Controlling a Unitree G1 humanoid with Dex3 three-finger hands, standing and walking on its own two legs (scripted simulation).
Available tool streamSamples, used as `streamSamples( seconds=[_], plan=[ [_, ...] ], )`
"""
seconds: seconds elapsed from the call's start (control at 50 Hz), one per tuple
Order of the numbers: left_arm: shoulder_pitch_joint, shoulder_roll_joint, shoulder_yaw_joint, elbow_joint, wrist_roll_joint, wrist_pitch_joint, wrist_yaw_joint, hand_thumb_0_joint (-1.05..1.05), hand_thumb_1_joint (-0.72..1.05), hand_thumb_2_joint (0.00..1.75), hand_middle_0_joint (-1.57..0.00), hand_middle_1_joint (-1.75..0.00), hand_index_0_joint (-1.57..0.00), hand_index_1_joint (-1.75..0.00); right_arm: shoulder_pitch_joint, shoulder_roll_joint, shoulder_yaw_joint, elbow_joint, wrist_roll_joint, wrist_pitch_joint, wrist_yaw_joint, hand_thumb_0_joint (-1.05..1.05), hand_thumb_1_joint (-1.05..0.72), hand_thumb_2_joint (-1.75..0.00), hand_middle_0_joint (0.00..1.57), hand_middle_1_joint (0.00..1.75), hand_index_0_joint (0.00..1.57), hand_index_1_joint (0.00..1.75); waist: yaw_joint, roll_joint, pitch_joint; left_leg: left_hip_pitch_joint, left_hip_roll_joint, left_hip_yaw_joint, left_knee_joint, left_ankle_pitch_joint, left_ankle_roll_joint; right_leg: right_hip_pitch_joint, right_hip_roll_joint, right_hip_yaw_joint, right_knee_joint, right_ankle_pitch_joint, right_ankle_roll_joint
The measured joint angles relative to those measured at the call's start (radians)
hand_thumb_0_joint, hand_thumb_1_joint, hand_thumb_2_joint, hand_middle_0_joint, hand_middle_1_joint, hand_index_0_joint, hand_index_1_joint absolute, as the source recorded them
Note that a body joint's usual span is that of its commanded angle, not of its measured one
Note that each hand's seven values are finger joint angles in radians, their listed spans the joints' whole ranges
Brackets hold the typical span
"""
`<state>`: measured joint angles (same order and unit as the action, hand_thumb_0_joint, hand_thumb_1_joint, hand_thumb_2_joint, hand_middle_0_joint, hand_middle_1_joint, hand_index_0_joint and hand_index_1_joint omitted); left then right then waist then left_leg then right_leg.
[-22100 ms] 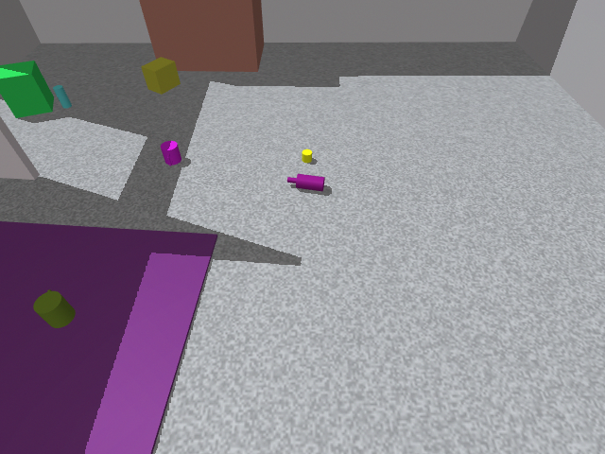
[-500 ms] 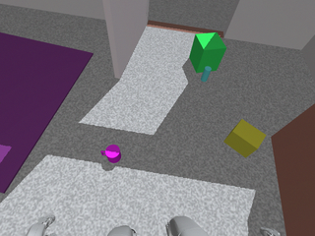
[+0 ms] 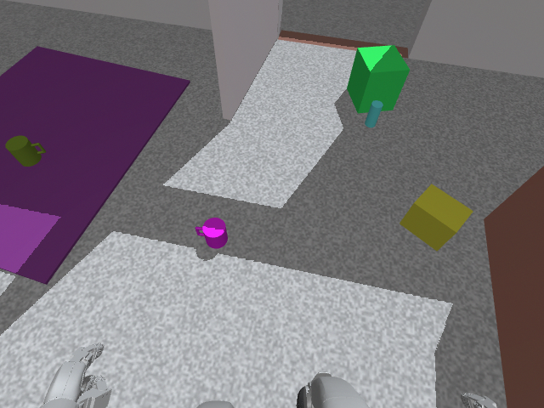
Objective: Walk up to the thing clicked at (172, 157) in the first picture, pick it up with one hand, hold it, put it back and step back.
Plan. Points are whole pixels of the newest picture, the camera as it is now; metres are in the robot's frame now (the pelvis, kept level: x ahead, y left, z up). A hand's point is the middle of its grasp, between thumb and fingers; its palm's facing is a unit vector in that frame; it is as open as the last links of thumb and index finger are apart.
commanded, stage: walk up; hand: left
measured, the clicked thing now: (211, 232) +0.74 +0.22 -0.70
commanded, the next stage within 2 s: stand in 1.44 s
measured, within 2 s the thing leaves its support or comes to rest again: neither
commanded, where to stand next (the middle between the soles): +0.34 -0.02 m, yaw -2 degrees
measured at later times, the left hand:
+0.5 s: hand out of the picture -0.04 +0.23 -0.13, palm faces -0.02 -0.92 -0.39, open 7.4 cm
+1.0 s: hand out of the picture +0.03 +0.23 -0.13, palm faces -0.02 -0.93 -0.36, open 7.4 cm
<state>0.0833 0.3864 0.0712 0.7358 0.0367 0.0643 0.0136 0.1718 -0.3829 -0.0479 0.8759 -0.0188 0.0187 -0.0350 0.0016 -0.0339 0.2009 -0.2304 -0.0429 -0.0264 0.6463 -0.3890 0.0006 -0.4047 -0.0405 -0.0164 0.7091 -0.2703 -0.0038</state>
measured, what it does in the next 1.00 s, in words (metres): steps on the spot: right foot, then left foot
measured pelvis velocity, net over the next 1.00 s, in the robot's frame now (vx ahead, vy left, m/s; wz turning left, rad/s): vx -0.07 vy -0.02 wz -0.02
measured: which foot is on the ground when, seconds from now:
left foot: down 0.00-0.36, up 0.38-0.58, down 0.60-1.00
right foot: down 0.00-0.02, up 0.04-0.30, down 0.32-1.00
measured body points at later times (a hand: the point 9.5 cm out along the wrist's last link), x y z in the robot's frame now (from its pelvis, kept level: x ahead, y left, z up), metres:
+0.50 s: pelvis -0.09 -0.03 +0.01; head -0.09 -0.05 +0.46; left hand -0.04 +0.28 -0.10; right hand -0.02 -0.35 -0.11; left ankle -0.05 +0.11 -0.69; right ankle -0.12 -0.16 -0.72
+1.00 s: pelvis -0.07 -0.02 +0.02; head -0.07 -0.02 +0.47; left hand +0.03 +0.28 -0.10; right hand +0.00 -0.33 -0.11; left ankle -0.06 +0.10 -0.71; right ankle -0.08 -0.15 -0.72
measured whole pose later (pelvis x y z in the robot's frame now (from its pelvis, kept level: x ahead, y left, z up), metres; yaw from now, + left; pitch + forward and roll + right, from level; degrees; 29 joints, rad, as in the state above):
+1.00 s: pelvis -0.07 -0.02 +0.02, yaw -1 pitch -3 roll -1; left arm 0.16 0.36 0.04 0.99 0.03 -0.02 -0.01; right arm 0.19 -0.36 -0.04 0.98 -0.01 -0.01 0.00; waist 0.00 0.01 0.05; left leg -0.23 0.00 -0.05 0.59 -0.35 0.00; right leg -0.18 -0.01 -0.02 0.54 -0.30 0.00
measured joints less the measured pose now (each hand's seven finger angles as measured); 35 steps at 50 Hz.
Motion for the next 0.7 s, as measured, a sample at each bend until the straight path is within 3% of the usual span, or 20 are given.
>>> streamSamples(
  seconds=[0.02, 0.04, 0.08, 0.1, 0.16, 0.22, 0.3, 0.34, 0.38, 0.44, 0.5, 0.58, 0.6, 0.64, 0.7],
  plan=[
    [-0.008, 0.013, 0.004, 0.002, -0.004, 0.005, 0.0, 0.0, 0.91, 0.9, -0.21, -0.3, -0.2, -0.3, -0.007, 0.021, 0.002, 0.008, -0.007, 0.0, 0.002, 0.01, -0.91, -0.9, 0.21, 0.3, 0.21, 0.3, 0.014, -0.046, 0.019, 0.011, -0.023, 0.024, -0.012, 0.018, 0.01, -0.011, -0.017, 0.03, 0.026, 0.002, -0.006],
    [-0.005, 0.017, 0.008, 0.009, -0.008, 0.011, 0.0, 0.0, 0.91, 0.9, -0.21, -0.3, -0.2, -0.3, -0.006, 0.034, 0.007, 0.009, -0.015, 0.001, 0.008, 0.01, -0.91, -0.9, 0.21, 0.3, 0.21, 0.3, 0.025, -0.067, 0.022, 0.01, -0.026, 0.038, -0.011, 0.027, 0.015, -0.026, -0.003, 0.064, 0.066, -0.066, -0.012],
    [0.009, 0.007, 0.006, 0.035, -0.009, 0.027, 0.002, 0.0, 0.91, 0.9, -0.21, -0.29, -0.2, -0.3, 0.007, 0.039, 0.016, 0.002, -0.02, 0.0, 0.018, 0.01, -0.91, -0.9, 0.21, 0.3, 0.21, 0.3, 0.005, -0.043, 0.005, -0.011, 0.006, 0.013, 0.003, 0.038, 0.021, -0.057, 0.071, 0.096, 0.226, -0.223, -0.009],
    [0.016, 0.003, 0.005, 0.047, -0.008, 0.034, 0.0, 0.0, 0.91, 0.9, -0.21, -0.29, -0.2, -0.3, 0.013, 0.041, 0.017, 0.001, -0.021, -0.002, 0.018, 0.01, -0.9, -0.9, 0.21, 0.3, 0.21, 0.3, -0.006, -0.028, -0.004, -0.017, 0.023, -0.005, -0.004, 0.05, 0.021, -0.066, 0.104, 0.109, 0.313, -0.252, -0.009],
    [0.056, 0.004, 0.007, 0.065, -0.017, 0.031, -0.013, 0.0, 0.91, 0.9, -0.21, -0.29, -0.2, -0.3, 0.018, 0.045, 0.018, 0.002, -0.025, -0.006, 0.012, 0.01, -0.9, -0.9, 0.21, 0.3, 0.21, 0.3, 0.007, -0.022, -0.038, -0.026, 0.058, -0.004, -0.06, 0.101, 0.013, -0.068, 0.153, 0.166, 0.476, -0.219, -0.012],
    [0.1, 0.012, 0.01, 0.089, -0.016, 0.014, -0.024, 0.0, 0.91, 0.9, -0.21, -0.3, -0.2, -0.3, 0.008, 0.039, 0.01, -0.009, -0.021, -0.016, 0.015, 0.01, -0.9, -0.9, 0.21, 0.3, 0.21, 0.3, 0.016, -0.023, -0.058, -0.042, 0.076, 0.005, -0.082, 0.132, 0.003, 0.011, 0.123, 0.164, 0.384, -0.19, 0.005],
    [0.156, 0.024, 0.004, 0.145, -0.014, -0.016, -0.033, 0.0, 0.91, 0.9, -0.21, -0.3, -0.2, -0.3, -0.017, 0.02, 0.004, -0.034, -0.025, -0.018, 0.031, 0.01, -0.9, -0.9, 0.21, 0.3, 0.21, 0.3, 0.022, -0.022, -0.081, -0.077, 0.093, 0.04, -0.038, 0.125, 0.003, 0.173, 0.052, 0.105, 0.033, -0.227, 0.017],
    [0.165, 0.008, 0.006, 0.186, -0.009, -0.038, -0.027, 0.0, 0.91, 0.9, -0.21, -0.3, -0.2, -0.3, -0.031, -0.002, -0.001, -0.038, -0.024, -0.01, 0.036, 0.01, -0.9, -0.9, 0.21, 0.3, 0.21, 0.3, 0.02, 0.02, -0.079, -0.104, 0.123, 0.034, 0.028, 0.101, -0.002, 0.239, 0.067, 0.074, -0.116, -0.118, 0.008],
    [0.178, -0.018, 0.002, 0.211, 0.002, -0.053, -0.025, 0.01, 0.91, 0.9, -0.21, -0.29, -0.2, -0.3, -0.019, -0.017, -0.009, -0.026, -0.016, 0.003, 0.032, 0.01, -0.9, -0.9, 0.21, 0.3, 0.21, 0.3, 0.008, 0.075, -0.089, -0.123, 0.12, -0.028, 0.088, 0.013, 0.009, 0.251, 0.093, 0.046, -0.117, -0.097, 0.004],
    [0.207, -0.033, -0.009, 0.221, 0.009, -0.061, -0.028, 0.01, 0.91, 0.9, -0.21, -0.3, -0.2, -0.3, 0.021, -0.02, -0.01, 0.012, -0.005, 0.011, 0.037, 0.01, -0.9, -0.9, 0.21, 0.3, 0.21, 0.3, 0.035, 0.071, -0.137, -0.138, 0.053, -0.056, 0.173, -0.075, 0.0, 0.239, 0.068, 0.065, -0.111, -0.102, -0.013],
    [0.206, -0.047, -0.011, 0.223, 0.005, -0.075, -0.026, 0.01, 0.91, 0.9, -0.21, -0.3, -0.2, -0.3, 0.053, -0.029, -0.011, 0.044, 0.003, 0.006, 0.042, 0.01, -0.91, -0.9, 0.2, 0.3, 0.21, 0.3, 0.027, 0.089, -0.151, -0.128, 0.03, -0.074, 0.182, -0.051, -0.004, 0.252, 0.052, 0.048, -0.145, -0.082, 0.001],
    [0.186, -0.037, -0.011, 0.203, 0.002, -0.091, -0.028, 0.01, 0.9, 0.9, -0.21, -0.3, -0.2, -0.3, 0.081, -0.019, -0.005, 0.079, -0.002, -0.001, 0.05, 0.01, -0.91, -0.9, 0.2, 0.3, 0.21, 0.3, 0.023, 0.092, -0.147, -0.076, 0.04, -0.051, 0.067, -0.052, -0.007, 0.249, 0.035, 0.023, -0.149, -0.082, 0.015],
    [0.177, -0.031, -0.011, 0.199, 0.0, -0.089, -0.028, 0.01, 0.9, 0.9, -0.21, -0.3, -0.2, -0.3, 0.085, -0.014, -0.004, 0.086, -0.003, -0.005, 0.053, 0.01, -0.91, -0.9, 0.2, 0.3, 0.21, 0.3, 0.02, 0.086, -0.144, -0.055, 0.042, -0.037, 0.013, -0.03, -0.005, 0.245, 0.028, 0.016, -0.141, -0.087, 0.019],
    [0.156, -0.011, -0.009, 0.198, -0.007, -0.081, -0.025, 0.01, 0.9, 0.9, -0.21, -0.3, -0.2, -0.3, 0.078, 0.011, -0.003, 0.102, -0.005, -0.016, 0.054, 0.01, -0.91, -0.9, 0.2, 0.3, 0.21, 0.3, 0.024, 0.042, -0.121, -0.018, 0.016, -0.014, -0.064, 0.121, 0.001, 0.24, -0.004, 0.03, -0.11, -0.104, 0.03],
    [0.136, 0.003, -0.011, 0.211, -0.026, -0.064, -0.018, 0.01, 0.91, 0.9, -0.21, -0.3, -0.2, -0.3, 0.072, 0.041, 0.004, 0.1, -0.011, -0.036, 0.055, 0.01, -0.91, -0.9, 0.21, 0.3, 0.21, 0.3, 0.017, 0.012, -0.118, -0.004, 0.009, 0.004, -0.089, 0.129, 0.014, 0.199, -0.001, 0.048, -0.026, -0.16, 0.003]
  ],
)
